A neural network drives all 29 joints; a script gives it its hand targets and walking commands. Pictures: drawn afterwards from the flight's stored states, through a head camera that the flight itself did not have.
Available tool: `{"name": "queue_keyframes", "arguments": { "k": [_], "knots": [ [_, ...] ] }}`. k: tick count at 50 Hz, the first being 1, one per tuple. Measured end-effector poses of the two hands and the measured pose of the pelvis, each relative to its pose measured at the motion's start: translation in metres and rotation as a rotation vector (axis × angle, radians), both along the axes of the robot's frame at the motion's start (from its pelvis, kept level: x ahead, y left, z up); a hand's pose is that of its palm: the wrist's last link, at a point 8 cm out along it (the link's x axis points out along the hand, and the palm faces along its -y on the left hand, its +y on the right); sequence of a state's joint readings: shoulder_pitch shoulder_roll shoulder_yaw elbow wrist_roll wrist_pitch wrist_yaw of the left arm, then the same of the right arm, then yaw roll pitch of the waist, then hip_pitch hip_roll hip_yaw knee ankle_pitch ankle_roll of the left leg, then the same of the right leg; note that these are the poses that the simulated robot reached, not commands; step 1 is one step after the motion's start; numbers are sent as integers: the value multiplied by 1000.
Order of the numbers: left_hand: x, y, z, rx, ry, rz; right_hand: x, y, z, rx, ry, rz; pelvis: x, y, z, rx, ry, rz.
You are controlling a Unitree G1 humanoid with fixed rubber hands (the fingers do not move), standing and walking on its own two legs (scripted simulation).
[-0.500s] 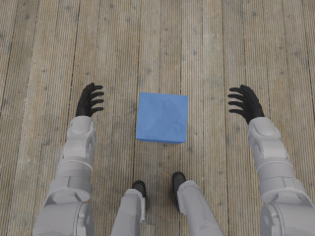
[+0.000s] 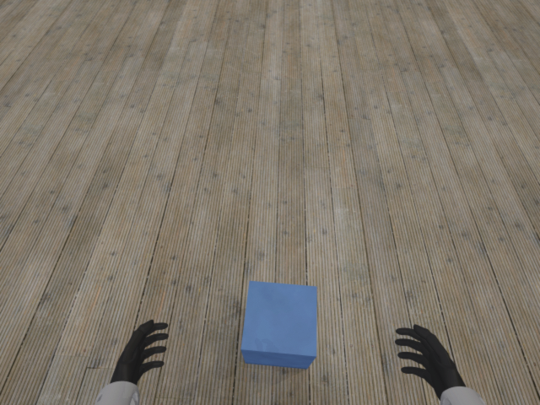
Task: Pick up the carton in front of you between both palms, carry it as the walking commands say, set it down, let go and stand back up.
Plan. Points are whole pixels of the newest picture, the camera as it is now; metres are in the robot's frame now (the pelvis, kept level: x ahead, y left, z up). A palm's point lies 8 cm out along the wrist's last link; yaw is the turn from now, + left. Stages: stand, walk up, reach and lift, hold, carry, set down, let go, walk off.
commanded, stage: let go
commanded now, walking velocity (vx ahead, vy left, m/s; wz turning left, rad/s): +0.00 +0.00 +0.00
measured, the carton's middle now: (279, 326) +0.40 -0.03 -0.65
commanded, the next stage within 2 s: stand in 0.56 s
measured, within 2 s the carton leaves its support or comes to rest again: neither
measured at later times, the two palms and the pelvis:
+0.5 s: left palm out of the picture +0.16 +0.24 -0.06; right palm (445, 392) +0.16 -0.22 -0.06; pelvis +0.00 +0.01 +0.00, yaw -1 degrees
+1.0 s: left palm out of the picture +0.13 +0.29 -0.08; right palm (481, 400) +0.15 -0.29 -0.09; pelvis +0.01 +0.00 +0.00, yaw +1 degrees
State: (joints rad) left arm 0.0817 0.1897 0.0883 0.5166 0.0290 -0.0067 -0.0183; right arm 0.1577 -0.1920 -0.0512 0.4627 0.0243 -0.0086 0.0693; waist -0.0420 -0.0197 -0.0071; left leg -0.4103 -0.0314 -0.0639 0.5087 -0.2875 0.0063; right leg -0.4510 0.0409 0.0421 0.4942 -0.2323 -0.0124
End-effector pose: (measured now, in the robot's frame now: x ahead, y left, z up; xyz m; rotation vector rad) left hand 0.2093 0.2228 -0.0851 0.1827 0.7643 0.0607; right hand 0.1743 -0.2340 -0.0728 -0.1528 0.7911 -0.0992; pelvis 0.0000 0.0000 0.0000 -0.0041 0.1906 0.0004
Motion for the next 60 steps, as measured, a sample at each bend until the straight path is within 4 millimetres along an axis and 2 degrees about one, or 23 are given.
{"name": "queue_keyframes", "arguments": {
  "k": [5, 11, 22, 29, 36, 42, 60],
  "knots": [
    [-25, 13, 15, 4, 7, 6, -14, 7, 9, 3, 0, 14, 4, 7, 5, -5, -110, -4],
    [-45, 24, 24, 2, 21, 15, -13, 16, 11, 6, 0, 37, 4, 14, 6, -7, -208, -5],
    [-48, 20, 25, -5, 32, 9, -12, 16, 12, -3, 12, 40, 0, 13, 5, -8, -282, -2],
    [-51, 17, 19, 19, 28, 22, -13, 1, 14, -62, 25, 8, 1, 7, 2, -5, -273, -11],
    [-69, 51, 9, 160, 109, 58, -20, -34, 0, -157, 52, -3, 4, 3, 0, -3, -209, 0],
    [-78, 69, 9, 210, 158, 88, -24, -47, -9, -181, 99, 4, 9, 0, 1, 0, -194, 6],
    [-81, 64, 1, 203, 214, 103, -35, -60, -17, -201, 179, 4, 15, -6, 5, 3, -209, 16]
  ]
}}
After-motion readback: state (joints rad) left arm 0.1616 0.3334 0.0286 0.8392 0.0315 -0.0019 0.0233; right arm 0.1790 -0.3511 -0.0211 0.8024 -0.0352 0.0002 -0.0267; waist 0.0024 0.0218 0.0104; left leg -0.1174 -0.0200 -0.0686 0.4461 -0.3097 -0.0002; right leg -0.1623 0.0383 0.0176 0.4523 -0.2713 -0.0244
